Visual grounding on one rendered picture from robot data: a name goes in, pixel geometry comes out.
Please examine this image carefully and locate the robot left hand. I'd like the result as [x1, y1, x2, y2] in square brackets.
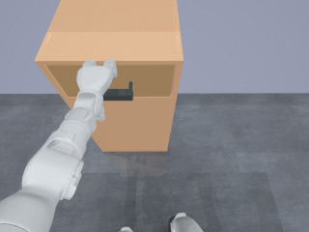
[76, 60, 118, 122]

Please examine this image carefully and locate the right robot shin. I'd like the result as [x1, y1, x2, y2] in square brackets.
[174, 213, 186, 220]

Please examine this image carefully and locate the drawer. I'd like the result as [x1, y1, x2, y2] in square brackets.
[46, 64, 175, 97]

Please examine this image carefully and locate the left robot forearm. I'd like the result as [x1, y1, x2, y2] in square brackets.
[21, 89, 103, 187]

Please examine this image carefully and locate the robot right thigh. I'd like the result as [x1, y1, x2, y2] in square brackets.
[170, 217, 204, 232]

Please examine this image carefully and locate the handle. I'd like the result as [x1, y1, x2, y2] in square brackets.
[103, 81, 133, 102]

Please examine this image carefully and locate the cabinet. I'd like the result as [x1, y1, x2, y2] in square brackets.
[35, 0, 183, 152]

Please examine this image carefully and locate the left robot upper arm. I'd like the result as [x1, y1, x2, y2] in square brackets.
[0, 147, 84, 232]

